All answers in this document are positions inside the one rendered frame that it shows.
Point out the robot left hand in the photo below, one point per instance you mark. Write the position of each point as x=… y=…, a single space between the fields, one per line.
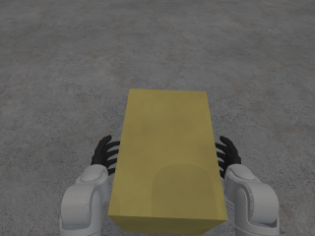
x=101 y=153

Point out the left robot forearm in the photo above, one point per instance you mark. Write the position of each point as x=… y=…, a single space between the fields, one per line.
x=81 y=204

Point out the carton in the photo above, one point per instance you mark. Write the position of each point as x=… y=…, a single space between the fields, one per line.
x=167 y=178

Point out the robot right hand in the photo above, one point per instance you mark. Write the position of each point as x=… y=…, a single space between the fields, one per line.
x=230 y=157

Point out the right robot forearm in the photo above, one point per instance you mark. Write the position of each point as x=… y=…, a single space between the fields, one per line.
x=256 y=205

